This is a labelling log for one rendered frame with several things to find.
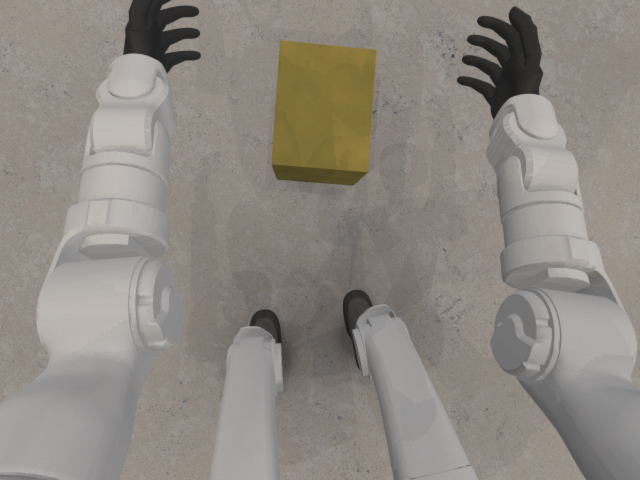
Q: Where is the robot left upper arm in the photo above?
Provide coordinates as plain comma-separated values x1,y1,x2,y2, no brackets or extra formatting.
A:
0,256,184,480

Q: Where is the robot left hand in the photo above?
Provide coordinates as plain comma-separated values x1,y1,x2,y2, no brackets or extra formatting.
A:
123,0,201,73

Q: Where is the carton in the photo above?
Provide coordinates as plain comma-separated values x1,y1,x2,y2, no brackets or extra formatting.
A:
271,40,377,186

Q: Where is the left robot forearm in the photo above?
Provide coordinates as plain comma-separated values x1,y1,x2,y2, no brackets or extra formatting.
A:
36,53,177,352

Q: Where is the right robot thigh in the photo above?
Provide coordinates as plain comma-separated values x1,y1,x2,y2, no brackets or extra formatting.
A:
352,314,479,480

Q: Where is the right robot forearm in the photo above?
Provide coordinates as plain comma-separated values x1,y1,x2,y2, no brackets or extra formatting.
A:
486,94,637,366

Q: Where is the robot right hand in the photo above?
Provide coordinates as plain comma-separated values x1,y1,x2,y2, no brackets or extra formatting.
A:
457,6,543,120

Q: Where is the right robot shin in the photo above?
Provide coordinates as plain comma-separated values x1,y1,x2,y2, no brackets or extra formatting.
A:
355,304,410,337

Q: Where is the robot right upper arm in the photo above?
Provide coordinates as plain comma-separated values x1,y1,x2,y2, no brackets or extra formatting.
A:
490,287,640,480

